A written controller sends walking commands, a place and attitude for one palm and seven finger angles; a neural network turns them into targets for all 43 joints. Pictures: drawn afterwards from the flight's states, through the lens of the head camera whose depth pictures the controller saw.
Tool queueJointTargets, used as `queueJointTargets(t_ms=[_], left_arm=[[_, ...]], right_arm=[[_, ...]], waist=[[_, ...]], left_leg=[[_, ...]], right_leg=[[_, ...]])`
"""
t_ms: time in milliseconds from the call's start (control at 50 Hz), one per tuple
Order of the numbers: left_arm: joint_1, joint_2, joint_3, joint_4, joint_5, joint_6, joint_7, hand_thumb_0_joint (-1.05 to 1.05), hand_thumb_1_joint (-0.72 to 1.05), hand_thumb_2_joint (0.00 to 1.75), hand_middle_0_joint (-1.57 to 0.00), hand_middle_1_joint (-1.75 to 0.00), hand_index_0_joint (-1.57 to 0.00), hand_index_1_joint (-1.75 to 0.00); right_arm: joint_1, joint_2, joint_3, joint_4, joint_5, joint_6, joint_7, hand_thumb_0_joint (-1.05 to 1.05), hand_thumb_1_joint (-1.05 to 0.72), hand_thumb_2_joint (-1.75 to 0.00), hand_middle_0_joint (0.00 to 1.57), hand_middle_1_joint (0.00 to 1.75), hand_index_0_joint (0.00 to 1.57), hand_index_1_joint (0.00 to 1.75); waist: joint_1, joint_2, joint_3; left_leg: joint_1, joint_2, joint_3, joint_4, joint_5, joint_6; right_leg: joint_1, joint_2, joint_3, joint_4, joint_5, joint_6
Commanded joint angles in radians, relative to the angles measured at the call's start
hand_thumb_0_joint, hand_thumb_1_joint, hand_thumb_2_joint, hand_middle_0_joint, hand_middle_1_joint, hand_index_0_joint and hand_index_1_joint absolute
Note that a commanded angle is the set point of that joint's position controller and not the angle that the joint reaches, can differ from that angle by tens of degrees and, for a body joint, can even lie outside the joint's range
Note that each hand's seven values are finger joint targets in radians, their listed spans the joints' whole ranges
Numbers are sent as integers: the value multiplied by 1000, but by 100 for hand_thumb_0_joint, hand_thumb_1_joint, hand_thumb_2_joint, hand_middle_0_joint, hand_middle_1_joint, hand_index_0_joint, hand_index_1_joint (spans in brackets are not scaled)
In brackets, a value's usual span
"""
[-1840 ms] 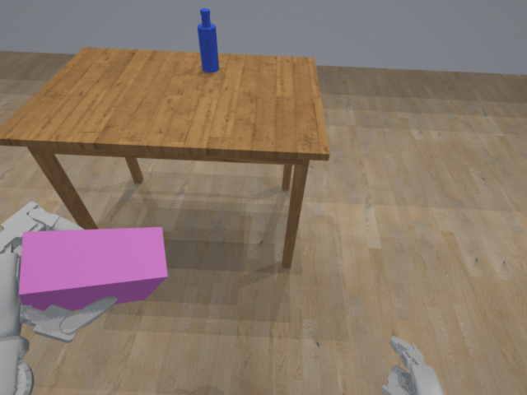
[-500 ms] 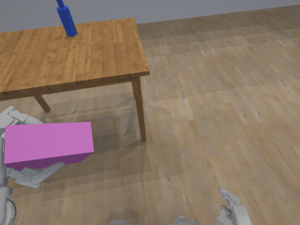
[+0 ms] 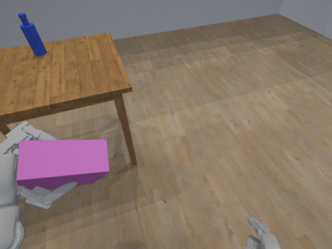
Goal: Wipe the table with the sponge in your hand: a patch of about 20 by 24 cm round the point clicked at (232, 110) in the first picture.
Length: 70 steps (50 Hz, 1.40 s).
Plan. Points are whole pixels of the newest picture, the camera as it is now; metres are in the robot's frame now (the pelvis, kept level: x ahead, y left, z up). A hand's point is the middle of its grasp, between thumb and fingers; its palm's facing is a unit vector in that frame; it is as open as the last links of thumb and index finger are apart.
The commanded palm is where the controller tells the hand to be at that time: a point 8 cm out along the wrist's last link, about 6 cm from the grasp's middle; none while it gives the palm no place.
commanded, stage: take the last steps up to it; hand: left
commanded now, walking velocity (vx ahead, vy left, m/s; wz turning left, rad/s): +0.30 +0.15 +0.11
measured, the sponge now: (76, 165) +0.24 +0.18 +0.15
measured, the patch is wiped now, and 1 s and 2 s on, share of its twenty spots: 0.00 0.00 0.00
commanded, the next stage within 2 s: come to a stop and stand still in 1.86 s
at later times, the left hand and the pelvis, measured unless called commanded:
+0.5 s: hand (14, 154) +0.24 +0.28 +0.18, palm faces +0.44 -0.78 -0.46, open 10.2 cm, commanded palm +0.19 +0.32 +0.19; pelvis +0.04 +0.03 +0.01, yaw +2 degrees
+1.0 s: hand (23, 106) +0.37 +0.33 +0.18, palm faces +0.40 -0.79 -0.47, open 10.2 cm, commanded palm +0.30 +0.37 +0.19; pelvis +0.14 +0.09 +0.00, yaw +1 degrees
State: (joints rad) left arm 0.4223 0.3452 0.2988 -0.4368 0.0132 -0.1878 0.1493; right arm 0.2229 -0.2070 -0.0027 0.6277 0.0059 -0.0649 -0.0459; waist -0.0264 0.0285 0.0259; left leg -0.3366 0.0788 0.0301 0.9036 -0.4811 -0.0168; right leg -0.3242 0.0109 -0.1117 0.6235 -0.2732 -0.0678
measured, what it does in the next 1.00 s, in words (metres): walks ahead: left foot, then right foot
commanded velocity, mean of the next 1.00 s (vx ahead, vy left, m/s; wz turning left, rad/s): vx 0.30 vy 0.15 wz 0.03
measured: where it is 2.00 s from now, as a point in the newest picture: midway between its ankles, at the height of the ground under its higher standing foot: (143, 233)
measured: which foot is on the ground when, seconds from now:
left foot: up 0.00-0.26, down 0.28-0.56, up 0.58-0.88, down 0.90-1.00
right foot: down 0.00-0.30, up 0.32-0.52, down 0.54-0.92, up 0.94-1.00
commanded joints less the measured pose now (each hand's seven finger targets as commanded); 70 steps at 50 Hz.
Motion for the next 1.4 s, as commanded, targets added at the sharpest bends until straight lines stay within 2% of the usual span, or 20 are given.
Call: queueJointTargets(t_ms=[0, 220, 280, 320, 480, 500, 540, 560, 680, 840, 880, 920, 1020, 1140, 1180, 1200, 1220, 1240, 1300, 1380], left_arm=[[62, 236, 218, -245, -28, -98, 27, 0, 10, 130, -120, -160, -120, -160], [-38, 180, 147, -213, -22, -107, 40, 0, 10, 130, -120, -160, -120, -160], [-90, 162, 132, -259, -20, -122, 35, 0, 10, 130, -120, -160, -120, -160], [-94, 192, 149, -218, 4, -118, 30, 0, 10, 130, -120, -160, -120, -160], [-39, 158, 136, -221, -20, -98, 22, 0, 10, 130, -120, -160, -120, -160], [-48, 166, 144, -194, -18, -95, 21, 0, 10, 130, -120, -160, -120, -160], [-42, 211, 180, -110, -19, -84, 22, 0, 10, 130, -120, -160, -120, -160], [-85, 193, 164, -113, -35, -93, 16, 0, 10, 130, -120, -160, -120, -160], [-52, 204, 186, -207, -23, -149, 5, 0, 10, 130, -120, -160, -120, -160], [13, 189, 191, -302, -26, -125, 48, 0, 10, 130, -120, -160, -120, -160], [-11, 184, 194, -346, -34, -140, 48, 0, 10, 130, -120, -160, -120, -160], [-23, 237, 214, -335, -28, -147, 40, 0, 10, 130, -120, -160, -120, -160], [70, 170, 181, -372, -41, -127, 21, 0, 10, 130, -120, -160, -120, -160], [35, 180, 190, -232, -39, -94, 16, 0, 10, 130, -120, -160, -120, -160], [-8, 189, 188, -183, -30, -85, 13, 0, 10, 130, -120, -160, -120, -160], [-25, 229, 207, -158, -22, -82, 15, 0, 10, 130, -120, -160, -120, -160], [-42, 242, 238, -139, -44, -85, 15, 0, 10, 130, -120, -160, -120, -160], [-84, 244, 226, -174, -48, -97, 7, 0, 10, 130, -120, -160, -120, -160], [-18, 215, 210, -201, -32, -131, 0, 0, 10, 130, -120, -160, -120, -160], [2, 214, 206, -250, -27, -151, 10, 0, 10, 130, -120, -160, -120, -160]], right_arm=[[-93, -90, -28, -155, -11, -19, -8, 0, -90, -90, 20, 30, 20, 30], [-55, -98, -45, -153, -16, -66, -36, 0, -90, -90, 20, 30, 20, 30], [-56, -134, -51, -155, -8, -76, -37, 0, -90, -90, 20, 30, 20, 30], [-71, -115, -49, -137, -11, -96, -31, 0, -90, -90, 20, 30, 20, 30], [-64, -113, -44, -110, -12, -115, -22, 0, -90, -90, 20, 30, 20, 30], [-74, -110, -44, -111, -12, -105, -23, 0, -90, -90, 20, 30, 20, 30], [-98, -83, -45, -134, -3, -85, -12, 0, -90, -90, 20, 30, 20, 30], [-94, -115, -65, -123, -6, -78, -2, 0, -90, -90, 20, 30, 20, 30], [-115, -84, -38, -128, -11, -37, -1, 0, -90, -90, 20, 30, 20, 30], [-74, -85, -66, -177, -9, -67, -21, 0, -90, -90, 20, 30, 20, 30], [-68, -130, -87, -183, 1, -68, -20, 0, -90, -90, 20, 30, 20, 30], [-67, -116, -78, -166, -4, -79, -14, 0, -90, -90, 20, 30, 20, 30], [-73, -104, -71, -134, 12, -111, -1, 0, -90, -90, 20, 30, 20, 30], [-76, -105, -51, -126, 1, -102, -25, 0, -90, -90, 20, 30, 20, 30], [-79, -94, -52, -118, 4, -85, -30, 0, -90, -90, 20, 30, 20, 30], [-86, -74, -50, -129, 4, -73, -27, 0, -90, -90, 20, 30, 20, 30], [-104, -98, -60, -140, 1, -77, -15, 0, -90, -90, 20, 30, 20, 30], [-109, -108, -66, -123, -2, -70, -1, 0, -90, -90, 20, 30, 20, 30], [-122, -82, -37, -101, -6, -49, 6, 0, -90, -90, 20, 30, 20, 30], [-106, -88, -47, -123, -14, -38, 6, 0, -90, -90, 20, 30, 20, 30]], waist=[[19, -75, -79], [14, -118, -81], [12, 247, -39], [6, 228, 12], [27, 147, -76], [33, 91, -86], [41, -333, -77], [31, -298, -40], [21, -164, -55], [22, -102, -165], [7, 213, -240], [11, 305, -218], [26, 210, -118], [31, 150, -111], [42, -13, -128], [41, -295, -136], [52, -375, -135], [42, -307, -116], [31, -124, -78], [18, -135, -105]], left_leg=[[-249, 12, -56, 198, 74, 0], [149, -46, 105, -453, 115, 46], [243, 197, -278, -651, -44, 172], [89, 282, -419, -741, -215, 258], [63, 143, -82, -501, 220, 152], [-20, 115, -42, -402, 201, 126], [-381, -71, 73, 103, -19, 39], [-400, -33, -45, 244, 22, 15], [-247, 43, -5, 54, 180, 0], [167, -59, 188, -483, 320, 21], [453, 179, -116, -492, 572, 141], [443, 338, -370, -552, 632, 279], [230, 214, -79, -578, 478, 213], [96, 172, 40, -490, 365, 136], [-42, 105, 88, -212, 268, 96], [-259, -21, 148, 74, 80, 48], [-367, -53, 28, 287, -36, 20], [-377, -28, -63, 392, 5, 8], [-408, 23, -60, 433, 149, -14], [-280, 42, 17, 120, 233, -13]], right_leg=[[137, -363, 431, -385, -116, -126], [22, -254, 258, -296, -327, -31], [-197, -45, 34, 133, -285, 66], [-225, -75, 64, 404, -262, 73], [96, -43, -63, -70, -111, 85], [210, -70, -19, -169, -48, 67], [374, -444, 640, -364, -77, -114], [308, -480, 673, -401, -107, -124], [186, -350, 190, -310, 300, -68], [222, -250, 86, -60, 361, 0], [-85, -102, -22, 329, -10, 83], [-311, -86, 54, 607, -386, 84], [-258, -122, 5, 424, -169, 100], [76, -48, -109, 7, -42, 100], [257, -132, 29, -174, 3, 54], [364, -357, 439, -277, 54, -51], [366, -489, 683, -360, 68, -104], [323, -492, 682, -371, 4, -100], [275, -401, 298, -292, 313, -72], [221, -346, 110, -270, 484, -53]])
